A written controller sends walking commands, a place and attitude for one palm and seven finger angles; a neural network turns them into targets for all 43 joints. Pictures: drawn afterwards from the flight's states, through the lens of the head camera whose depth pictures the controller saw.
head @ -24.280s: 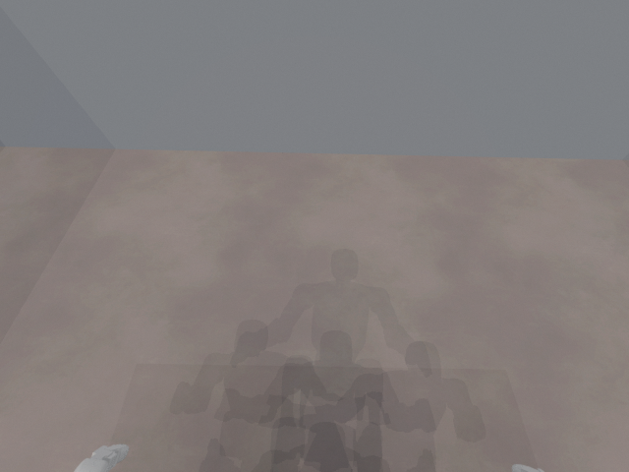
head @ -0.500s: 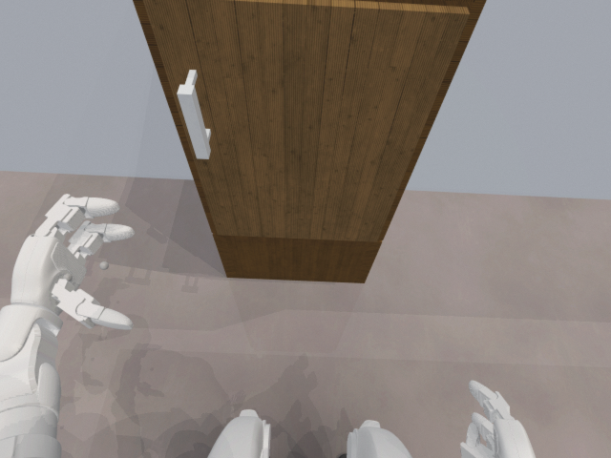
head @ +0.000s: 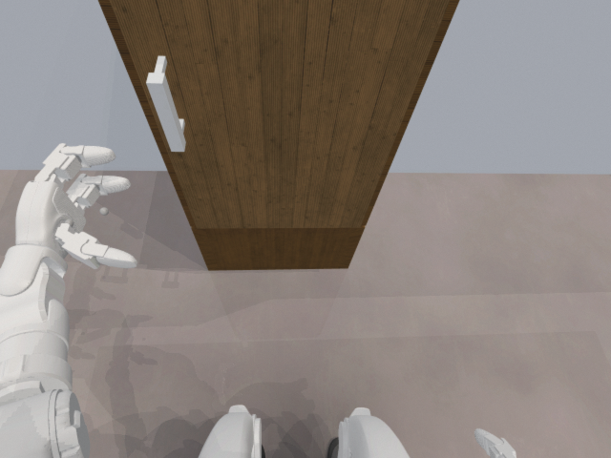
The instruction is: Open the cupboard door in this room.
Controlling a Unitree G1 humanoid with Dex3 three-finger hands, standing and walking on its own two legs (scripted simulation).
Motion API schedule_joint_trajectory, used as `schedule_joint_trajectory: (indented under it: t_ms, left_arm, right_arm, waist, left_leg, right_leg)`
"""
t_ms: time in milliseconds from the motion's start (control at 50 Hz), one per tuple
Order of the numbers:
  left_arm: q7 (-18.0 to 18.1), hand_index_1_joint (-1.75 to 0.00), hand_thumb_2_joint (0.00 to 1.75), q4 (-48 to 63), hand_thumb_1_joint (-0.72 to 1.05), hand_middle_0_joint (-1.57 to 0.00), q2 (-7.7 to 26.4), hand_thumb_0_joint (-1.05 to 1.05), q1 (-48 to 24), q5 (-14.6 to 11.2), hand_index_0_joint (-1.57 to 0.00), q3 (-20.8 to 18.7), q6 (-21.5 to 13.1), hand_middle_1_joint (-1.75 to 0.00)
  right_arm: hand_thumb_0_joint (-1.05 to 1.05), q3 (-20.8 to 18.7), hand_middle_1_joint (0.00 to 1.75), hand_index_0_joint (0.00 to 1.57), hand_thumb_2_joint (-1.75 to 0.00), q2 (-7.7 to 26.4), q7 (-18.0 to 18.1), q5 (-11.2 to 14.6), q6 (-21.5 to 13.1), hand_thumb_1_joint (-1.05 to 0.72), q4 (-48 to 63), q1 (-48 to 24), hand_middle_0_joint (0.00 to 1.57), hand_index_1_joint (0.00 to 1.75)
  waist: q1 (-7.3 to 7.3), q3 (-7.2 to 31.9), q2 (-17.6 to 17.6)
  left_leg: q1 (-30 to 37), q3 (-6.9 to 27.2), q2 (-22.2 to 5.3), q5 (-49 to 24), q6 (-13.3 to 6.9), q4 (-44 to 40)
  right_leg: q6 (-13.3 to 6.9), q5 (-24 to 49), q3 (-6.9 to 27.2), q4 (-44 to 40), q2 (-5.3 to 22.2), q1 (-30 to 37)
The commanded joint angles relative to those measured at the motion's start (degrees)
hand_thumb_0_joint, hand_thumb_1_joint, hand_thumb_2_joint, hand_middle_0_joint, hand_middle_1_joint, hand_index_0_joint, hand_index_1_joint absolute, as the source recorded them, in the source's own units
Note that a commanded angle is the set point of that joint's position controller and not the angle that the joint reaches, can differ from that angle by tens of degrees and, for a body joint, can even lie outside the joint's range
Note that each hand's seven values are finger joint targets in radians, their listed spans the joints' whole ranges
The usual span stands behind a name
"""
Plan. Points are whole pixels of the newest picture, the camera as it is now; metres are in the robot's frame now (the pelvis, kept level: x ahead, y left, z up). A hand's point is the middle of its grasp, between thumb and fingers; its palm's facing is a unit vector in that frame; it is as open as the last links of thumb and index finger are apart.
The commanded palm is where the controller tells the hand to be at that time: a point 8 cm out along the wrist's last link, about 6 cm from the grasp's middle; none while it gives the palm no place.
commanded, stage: move the hooked fingers beside the handle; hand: left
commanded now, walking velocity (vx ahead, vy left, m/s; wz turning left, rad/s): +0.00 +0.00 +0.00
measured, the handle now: (170, 106) +0.60 +0.21 +0.05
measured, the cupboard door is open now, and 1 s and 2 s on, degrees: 0 0 0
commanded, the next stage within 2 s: slide the fingers in behind the handle in 1.66 s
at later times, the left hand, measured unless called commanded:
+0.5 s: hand (131, 153) +0.50 +0.25 +0.05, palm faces +0.05 -1.00 -0.02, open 14.0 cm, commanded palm +0.48 +0.29 +0.05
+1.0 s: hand (131, 124) +0.56 +0.26 +0.04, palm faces +0.04 -1.00 -0.02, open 13.8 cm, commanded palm +0.54 +0.28 +0.04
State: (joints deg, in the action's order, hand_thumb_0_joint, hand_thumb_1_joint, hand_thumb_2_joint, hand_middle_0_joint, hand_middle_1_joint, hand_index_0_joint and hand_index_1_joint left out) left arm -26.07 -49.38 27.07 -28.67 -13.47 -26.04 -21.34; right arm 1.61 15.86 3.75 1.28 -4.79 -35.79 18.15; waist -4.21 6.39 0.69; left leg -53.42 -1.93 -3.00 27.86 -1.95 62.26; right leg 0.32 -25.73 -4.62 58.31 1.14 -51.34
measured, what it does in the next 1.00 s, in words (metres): stands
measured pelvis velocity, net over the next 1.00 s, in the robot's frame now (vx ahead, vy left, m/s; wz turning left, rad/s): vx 0.00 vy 0.00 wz -0.05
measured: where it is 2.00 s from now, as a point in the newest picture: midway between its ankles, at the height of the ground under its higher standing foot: outside the picture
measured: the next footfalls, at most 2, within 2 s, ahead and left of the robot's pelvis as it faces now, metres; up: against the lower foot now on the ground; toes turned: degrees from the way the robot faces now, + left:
none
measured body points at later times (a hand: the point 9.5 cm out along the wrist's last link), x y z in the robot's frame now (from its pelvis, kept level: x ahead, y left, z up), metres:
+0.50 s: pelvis +0.00 +0.00 -0.02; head +0.15 +0.02 +0.41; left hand +0.49 +0.30 +0.05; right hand +0.02 -0.28 -0.12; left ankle +0.02 +0.10 -0.66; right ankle +0.02 -0.13 -0.66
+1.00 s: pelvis +0.00 +0.00 -0.03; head +0.20 +0.03 +0.38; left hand +0.55 +0.32 +0.05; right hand -0.03 -0.27 -0.12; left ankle +0.02 +0.10 -0.66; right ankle +0.02 -0.13 -0.66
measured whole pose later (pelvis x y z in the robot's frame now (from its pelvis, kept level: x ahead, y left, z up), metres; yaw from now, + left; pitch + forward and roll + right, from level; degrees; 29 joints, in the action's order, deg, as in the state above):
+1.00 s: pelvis +0.00 +0.00 -0.03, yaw -3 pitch +30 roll -6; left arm -24.3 -72.3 48.0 -60.9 -2.8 -31.7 -17.9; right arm 4.7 16.3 1.7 -1.1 4.4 -34.2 22.3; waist -13.0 4.5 1.9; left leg -69.2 -0.2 -5.3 29.9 -1.9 69.2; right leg 0.2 -26.0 -5.8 62.2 -1.1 -65.8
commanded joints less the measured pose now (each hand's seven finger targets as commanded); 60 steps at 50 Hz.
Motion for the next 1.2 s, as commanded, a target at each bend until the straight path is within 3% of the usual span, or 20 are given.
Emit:
schedule_joint_trajectory:
  t_ms: [0,20,60,120,200,220,280,400,440,520,580,680,740,840,860,920,1000,1080,1120,1180]
  left_arm:
    - [1.45,-1.2,0.3,8.04,-0.5,-0.3,20.5,0.0,-21.55,-0.05,-0.3,-6.16,-4.51,-1.2]
    - [1.48,-1.2,0.3,8.64,-0.5,-0.3,20.76,0.0,-23.05,0.62,-0.3,-5.67,-5.14,-1.2]
    - [1.68,-1.2,0.3,7.27,-0.5,-0.3,22.1,0.0,-22.39,0.89,-0.3,-7.12,-5.85,-1.2]
    - [1.0,-1.2,0.3,4.1,-0.5,-0.3,20.0,0.0,-28.38,1.35,-0.3,-4.01,-6.05,-1.2]
    - [0.5,-1.2,0.3,1.24,-0.5,-0.3,17.96,0.0,-33.73,1.97,-0.3,-1.05,-5.38,-1.2]
    - [0.7,-1.2,0.3,0.24,-0.5,-0.3,19.76,0.0,-33.3,2.26,-0.3,-2.52,-5.14,-1.2]
    - [1.51,-1.2,0.3,-3.76,-0.5,-0.3,22.04,0.0,-36.71,3.12,-0.3,-3.22,-4.63,-1.2]
    - [4.41,-1.2,0.3,-5.01,-0.5,-0.3,26.72,0.0,-44.92,5.51,-0.3,-4.6,-5.71,-1.2]
    - [4.8,-1.2,0.3,-5.35,-0.5,-0.3,28.27,0.0,-46.22,6.51,-0.3,-5.0,-5.73,-1.2]
    - [4.22,-1.2,0.3,-8.85,-0.5,-0.3,32.6,0.0,-45.59,7.31,-0.3,-7.4,-4.41,-1.2]
    - [3.38,-1.2,0.3,-10.04,-0.5,-0.3,31.89,0.0,-48.4,7.81,-0.3,-5.45,-2.83,-1.2]
    - [2.74,-1.2,0.3,-11.3,-0.5,-0.3,36.98,0.0,-51.15,8.1,-0.3,-8.26,-2.16,-1.2]
    - [2.6,-1.2,0.3,-10.69,-0.5,-0.3,37.83,0.0,-53.39,8.68,-0.3,-8.03,-2.27,-1.2]
    - [2.24,-1.2,0.3,-12.02,-0.5,-0.3,38.0,0.0,-56.91,9.76,-0.3,-6.77,-0.82,-1.2]
    - [2.09,-1.2,0.3,-13.09,-0.5,-0.3,39.15,0.0,-54.26,10.01,-0.3,-7.78,-0.34,-1.2]
    - [1.23,-1.2,0.3,-12.18,-0.5,-0.3,36.56,0.0,-53.11,9.65,-0.3,-5.86,0.29,-1.2]
    - [1.2,-1.2,0.3,-7.62,-0.5,-0.3,36.81,0.0,-53.29,8.47,-0.3,-7.59,-0.67,-1.2]
    - [2.34,-1.2,0.3,-6.81,-0.5,-0.3,36.51,0.0,-53.33,8.17,-0.3,-8.21,-0.94,-1.2]
    - [3.12,-1.2,0.3,-6.07,-0.5,-0.3,37.94,0.0,-51.21,9.16,-0.3,-9.27,-1.19,-1.2]
    - [3.64,-1.2,0.3,-6.63,-0.5,-0.3,35.63,0.0,-50.72,9.5,-0.3,-7.42,-0.97,-1.2]
  right_arm:
    - [0.0,-4.03,0.3,0.2,-0.9,10.05,0.45,-0.2,-0.67,-0.9,5.01,5.85,0.2,0.3]
    - [0.0,-3.9,0.3,0.2,-0.9,9.97,0.31,-0.32,-0.41,-0.9,5.04,5.99,0.2,0.3]
    - [0.0,-4.0,0.3,0.2,-0.9,10.12,-0.01,-0.56,0.2,-0.9,5.08,6.67,0.2,0.3]
    - [0.0,-3.84,0.3,0.2,-0.9,10.17,-0.12,-0.44,1.04,-0.9,4.04,7.19,0.2,0.3]
    - [0.0,-3.98,0.3,0.2,-0.9,10.54,-0.01,-0.49,2.01,-0.9,3.26,8.37,0.2,0.3]
    - [0.0,-4.08,0.3,0.2,-0.9,10.98,-0.05,-0.59,2.31,-0.9,2.97,8.97,0.2,0.3]
    - [0.0,-3.63,0.3,0.2,-0.9,11.17,0.05,-0.62,3.17,-0.9,2.54,9.31,0.2,0.3]
    - [0.0,-2.96,0.3,0.2,-0.9,11.46,-0.04,-1.45,4.28,-0.9,2.19,11.03,0.2,0.3]
    - [0.0,-2.8,0.3,0.2,-0.9,11.54,-0.3,-1.65,4.77,-0.9,2.35,11.57,0.2,0.3]
    - [0.0,-2.29,0.3,0.2,-0.9,11.92,-0.42,-1.78,5.99,-0.9,2.77,12.75,0.2,0.3]
    - [0.0,-2.06,0.3,0.2,-0.9,11.79,-0.6,-1.75,6.74,-0.9,2.81,13.26,0.2,0.3]
    - [0.0,-1.61,0.3,0.2,-0.9,12.08,-0.46,-1.86,7.59,-0.9,2.85,14.69,0.2,0.3]
    - [0.0,-1.55,0.3,0.2,-0.9,12.25,-0.64,-2.1,7.85,-0.9,2.4,15.68,0.2,0.3]
    - [0.0,-1.27,0.3,0.2,-0.9,12.39,-1.01,-2.33,8.49,-0.9,1.84,17.01,0.2,0.3]
    - [0.0,-1.16,0.3,0.2,-0.9,12.56,-1.09,-2.32,8.74,-0.9,2.11,17.36,0.2,0.3]
    - [0.0,-1.18,0.3,0.2,-0.9,12.5,-1.3,-2.43,9.17,-0.9,2.4,17.62,0.2,0.3]
    - [0.0,-1.73,0.3,0.2,-0.9,12.5,-1.77,-2.68,9.45,-0.9,2.43,17.95,0.2,0.3]
    - [0.0,-1.79,0.3,0.2,-0.9,12.24,-2.02,-2.65,9.56,-0.9,2.38,17.58,0.2,0.3]
    - [0.0,-1.87,0.3,0.2,-0.9,12.27,-2.17,-2.69,9.82,-0.9,2.59,17.9,0.2,0.3]
    - [0.0,-1.82,0.3,0.2,-0.9,12.03,-2.45,-2.74,10.04,-0.9,2.47,17.55,0.2,0.3]
  waist:
    - [0.24,22.66,5.0]
    - [0.06,24.55,7.34]
    - [0.47,26.32,6.95]
    - [-1.91,24.36,6.72]
    - [-3.27,24.13,8.52]
    - [-2.84,25.44,8.34]
    - [-3.85,22.87,6.18]
    - [-5.39,26.31,8.33]
    - [-5.33,28.95,10.49]
    - [-5.4,30.44,10.04]
    - [-6.99,29.11,9.88]
    - [-7.69,30.68,8.97]
    - [-8.18,31.97,13.14]
    - [-9.64,32.77,15.24]
    - [-8.72,32.68,14.85]
    - [-9.19,32.51,14.85]
    - [-8.39,35.34,16.72]
    - [-8.49,33.9,14.95]
    - [-7.34,34.84,17.21]
    - [-7.82,31.64,16.3]
  left_leg:
    - [15.29,4.33,1.31,-19.96,0.87,-7.65]
    - [16.96,4.27,1.26,-21.46,0.99,-7.47]
    - [17.71,4.4,1.11,-23.38,1.16,-7.0]
    - [17.57,4.75,0.67,-21.68,0.97,-6.37]
    - [19.84,5.99,0.37,-21.7,1.11,-6.52]
    - [20.48,6.1,0.3,-21.95,1.24,-6.48]
    - [16.18,6.16,0.46,-19.06,0.87,-5.93]
    - [15.83,6.62,0.43,-20.84,0.63,-3.88]
    - [16.51,6.48,0.45,-22.2,0.74,-3.25]
    - [14.08,5.73,0.41,-25.08,0.39,-1.89]
    - [11.84,5.43,0.27,-24.14,-0.02,-1.25]
    - [8.72,5.16,0.21,-24.98,-0.43,0.23]
    - [12.01,5.72,-0.16,-27.5,-0.16,0.77]
    - [13.76,6.45,-0.55,-29.24,-0.06,1.66]
    - [13.44,6.51,-0.5,-29.29,0.05,1.42]
    - [14.86,6.65,-0.74,-31.22,0.05,1.12]
    - [18.71,7.46,-0.95,-33.8,0.44,1.0]
    - [17.47,7.14,-0.79,-31.93,0.27,0.32]
    - [20.36,7.45,-1.03,-35.18,0.74,-0.08]
    - [20.22,7.65,-1.09,-33.74,0.86,-0.82]
  right_leg:
    - [-1.76,13.64,2.2,-4.88,-2.59,8.74]
    - [-1.71,14.48,2.34,-4.67,-2.61,8.46]
    - [-1.67,15.71,2.37,-4.36,-2.78,8.89]
    - [-1.46,14.05,2.19,-4.43,-3.05,5.41]
    - [-1.74,11.86,1.5,-4.48,-3.07,1.43]
    - [-1.64,11.74,1.51,-4.62,-3.07,1.21]
    - [-1.48,10.77,1.7,-4.47,-3.03,0.88]
    - [-1.39,11.49,1.92,-2.86,-3.18,-0.74]
    - [-1.3,12.47,2.15,-2.53,-3.16,-0.36]
    - [-1.06,16.4,2.52,-1.86,-3.31,2.1]
    - [-0.68,17.08,2.76,-2.18,-3.39,2.04]
    - [-0.5,19.45,3.17,-1.71,-3.75,3.94]
    - [-0.76,19.69,2.81,-1.35,-3.91,1.14]
    - [-0.82,19.64,2.25,-1.15,-4.19,-1.66]
    - [-0.94,19.21,2.01,-1.1,-4.25,-1.31]
    - [-0.98,20.61,1.67,-1.21,-4.35,-1.8]
    - [-1.32,20.66,1.3,-1.19,-4.6,-2.51]
    - [-0.98,20.19,1.33,-1.96,-4.72,-1.05]
    - [-1.26,20.37,1.05,-1.78,-4.72,-1.88]
    - [-1.21,18.59,0.67,-2.49,-4.75,-2.84]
